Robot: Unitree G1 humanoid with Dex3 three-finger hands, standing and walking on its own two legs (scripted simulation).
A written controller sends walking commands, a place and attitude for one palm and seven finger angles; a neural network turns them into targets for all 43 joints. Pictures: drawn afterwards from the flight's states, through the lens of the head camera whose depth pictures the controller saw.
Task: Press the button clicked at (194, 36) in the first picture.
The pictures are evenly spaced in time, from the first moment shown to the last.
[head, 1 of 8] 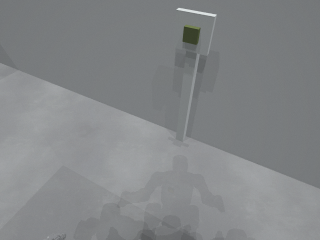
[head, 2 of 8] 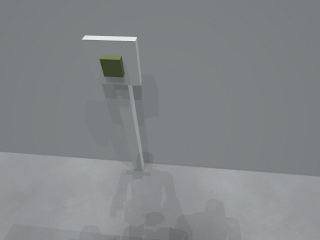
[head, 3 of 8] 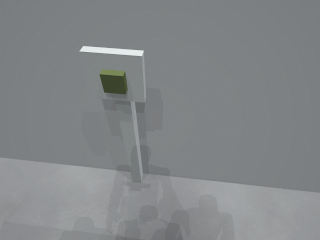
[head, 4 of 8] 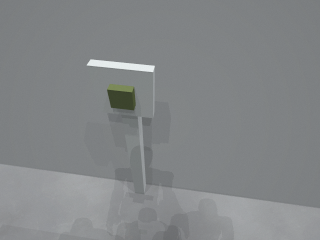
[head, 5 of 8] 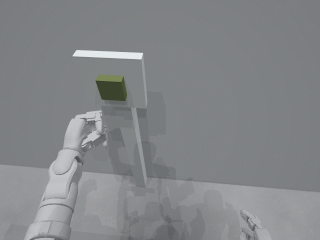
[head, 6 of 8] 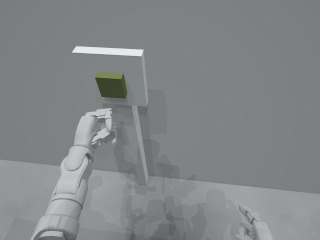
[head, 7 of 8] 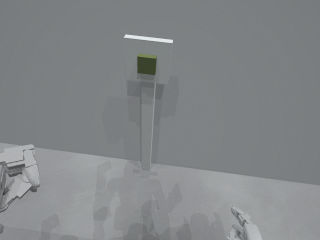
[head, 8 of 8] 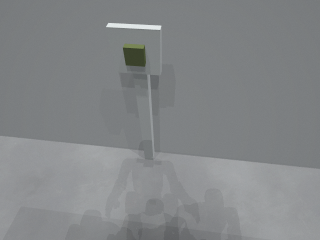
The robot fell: no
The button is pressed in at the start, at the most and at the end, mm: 0 11 0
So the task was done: yes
